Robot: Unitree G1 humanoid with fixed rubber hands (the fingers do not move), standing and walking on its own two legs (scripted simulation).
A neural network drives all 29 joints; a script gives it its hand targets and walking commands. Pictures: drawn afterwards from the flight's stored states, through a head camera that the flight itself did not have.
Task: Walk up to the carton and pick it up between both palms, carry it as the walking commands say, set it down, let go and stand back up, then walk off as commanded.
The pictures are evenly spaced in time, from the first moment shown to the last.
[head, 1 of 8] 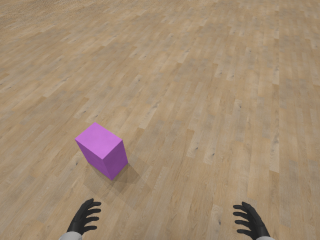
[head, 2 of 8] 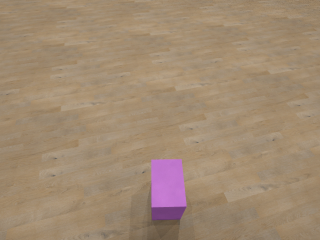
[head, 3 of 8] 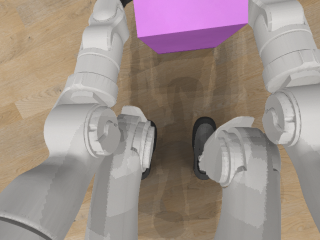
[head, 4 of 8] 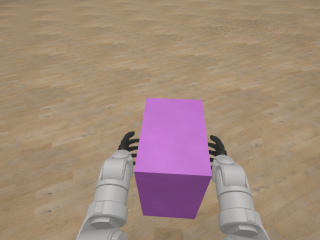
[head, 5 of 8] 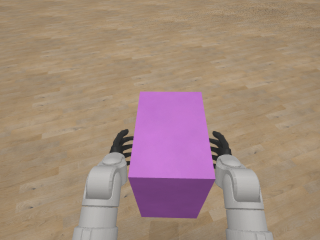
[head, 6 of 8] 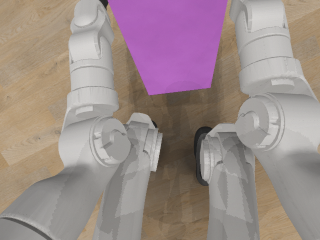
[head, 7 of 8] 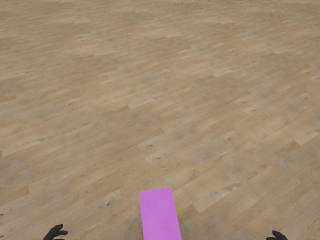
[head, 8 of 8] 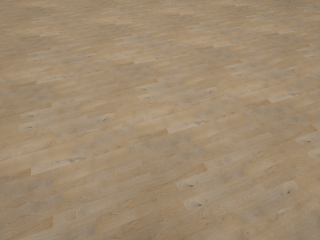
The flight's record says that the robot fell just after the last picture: no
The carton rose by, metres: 0.66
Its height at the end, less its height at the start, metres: +0.00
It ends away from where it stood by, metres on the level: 0.90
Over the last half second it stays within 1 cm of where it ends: yes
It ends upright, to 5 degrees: yes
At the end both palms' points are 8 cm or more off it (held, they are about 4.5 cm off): yes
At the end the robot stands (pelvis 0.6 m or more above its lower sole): yes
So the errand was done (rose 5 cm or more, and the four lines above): yes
